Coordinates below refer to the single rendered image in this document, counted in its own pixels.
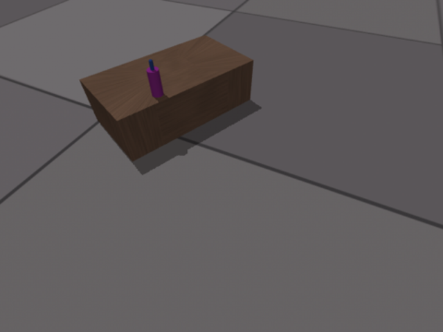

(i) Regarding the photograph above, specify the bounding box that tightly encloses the bottle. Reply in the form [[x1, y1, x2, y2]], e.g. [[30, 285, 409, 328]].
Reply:
[[146, 59, 163, 98]]

